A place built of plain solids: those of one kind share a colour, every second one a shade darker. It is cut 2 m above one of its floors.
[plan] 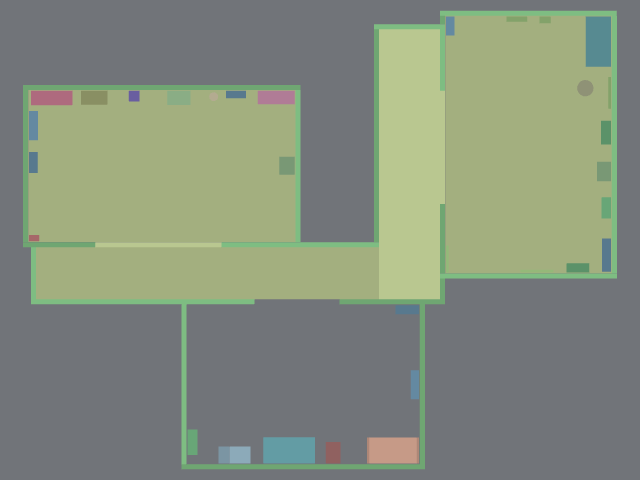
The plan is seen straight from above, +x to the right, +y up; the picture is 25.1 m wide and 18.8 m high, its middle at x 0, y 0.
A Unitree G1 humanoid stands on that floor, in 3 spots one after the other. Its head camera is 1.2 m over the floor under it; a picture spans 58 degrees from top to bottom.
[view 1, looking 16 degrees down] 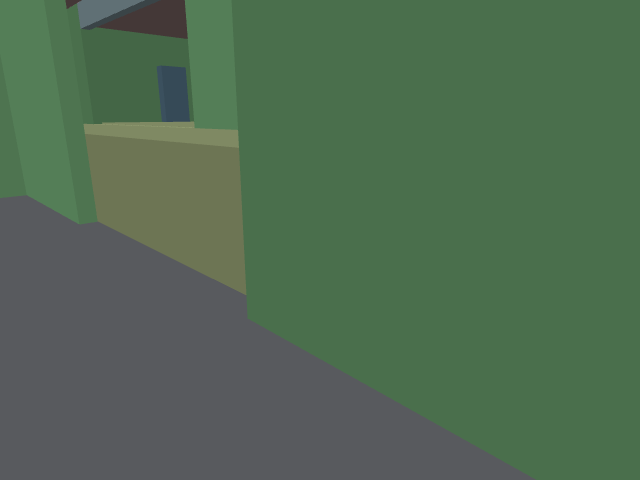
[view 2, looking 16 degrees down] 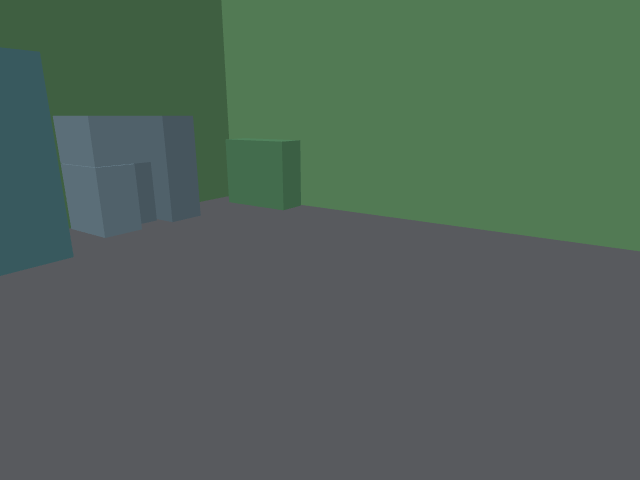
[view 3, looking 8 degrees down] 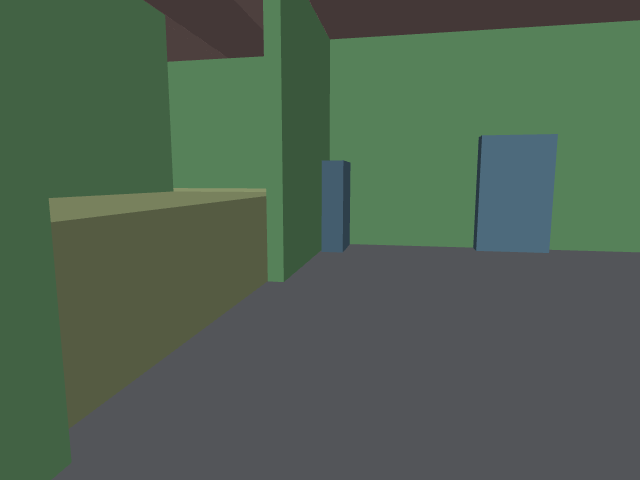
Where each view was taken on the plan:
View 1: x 2.83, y -3.88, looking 136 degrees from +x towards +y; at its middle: wall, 2.05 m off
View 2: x -0.42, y -3.88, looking -146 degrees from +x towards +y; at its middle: ground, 4.35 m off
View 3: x -4.04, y -3.88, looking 11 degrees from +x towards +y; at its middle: wall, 7.24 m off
